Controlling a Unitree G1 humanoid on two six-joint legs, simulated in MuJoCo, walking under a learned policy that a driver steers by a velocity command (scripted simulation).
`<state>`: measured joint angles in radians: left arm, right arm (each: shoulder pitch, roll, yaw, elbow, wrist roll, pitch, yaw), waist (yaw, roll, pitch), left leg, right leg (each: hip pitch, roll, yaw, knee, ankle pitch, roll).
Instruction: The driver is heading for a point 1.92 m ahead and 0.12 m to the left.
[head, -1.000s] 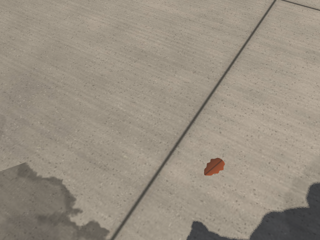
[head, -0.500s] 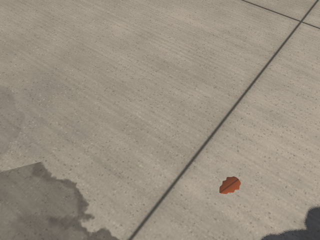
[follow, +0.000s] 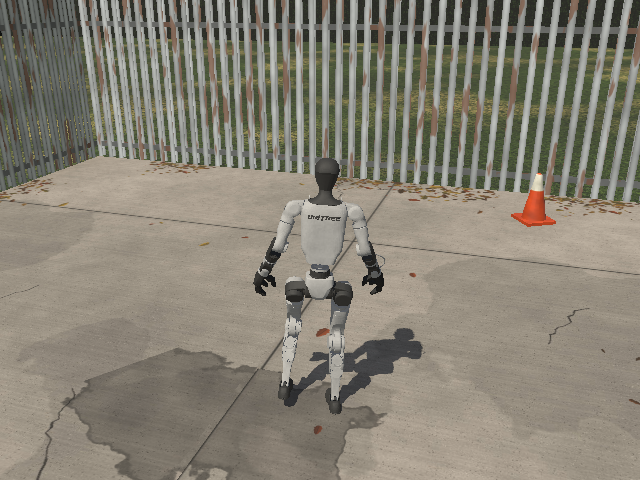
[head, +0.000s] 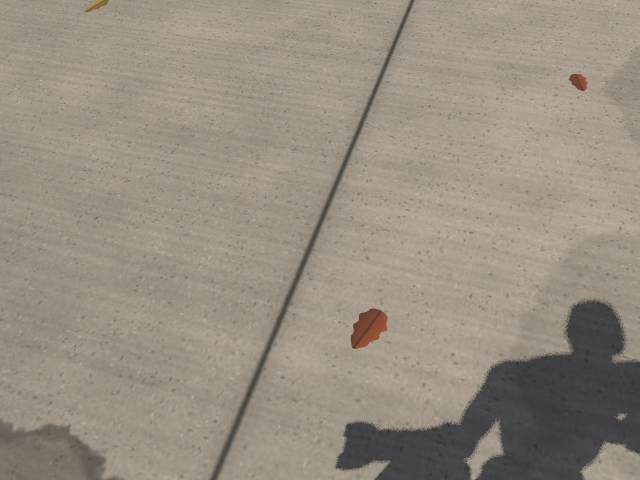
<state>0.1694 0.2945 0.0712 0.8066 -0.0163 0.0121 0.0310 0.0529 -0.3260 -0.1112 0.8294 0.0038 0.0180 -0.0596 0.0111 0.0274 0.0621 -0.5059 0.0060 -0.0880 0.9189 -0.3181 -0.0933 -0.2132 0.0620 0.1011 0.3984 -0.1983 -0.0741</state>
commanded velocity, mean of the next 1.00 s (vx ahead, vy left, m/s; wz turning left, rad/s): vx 0.00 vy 0.00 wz -0.17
